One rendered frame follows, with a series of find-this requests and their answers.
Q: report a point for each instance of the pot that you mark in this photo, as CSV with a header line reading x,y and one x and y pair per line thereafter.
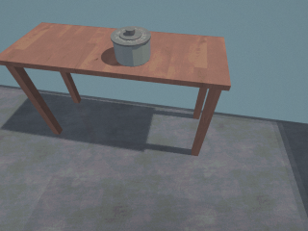
x,y
133,55

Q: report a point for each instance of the knob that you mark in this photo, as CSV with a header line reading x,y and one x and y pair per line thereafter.
x,y
130,30

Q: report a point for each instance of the table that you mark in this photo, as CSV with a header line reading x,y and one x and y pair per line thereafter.
x,y
175,59

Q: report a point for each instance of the lid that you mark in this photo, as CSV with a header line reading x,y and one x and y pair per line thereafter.
x,y
141,36

